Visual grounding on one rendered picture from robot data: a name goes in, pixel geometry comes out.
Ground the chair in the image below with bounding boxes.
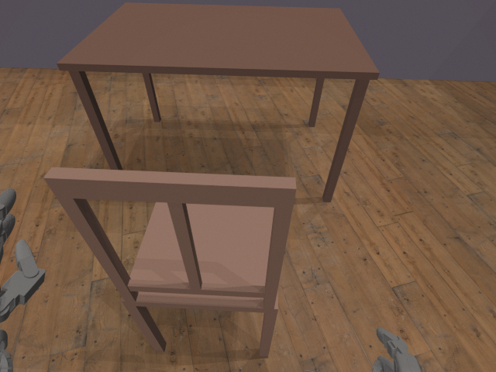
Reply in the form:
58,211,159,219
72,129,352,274
43,167,297,358

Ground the right robot hand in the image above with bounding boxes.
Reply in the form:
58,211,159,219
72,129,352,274
369,327,422,372

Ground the table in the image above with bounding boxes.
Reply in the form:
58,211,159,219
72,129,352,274
57,2,380,202

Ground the left robot hand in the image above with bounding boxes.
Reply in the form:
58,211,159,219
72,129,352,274
0,188,45,323

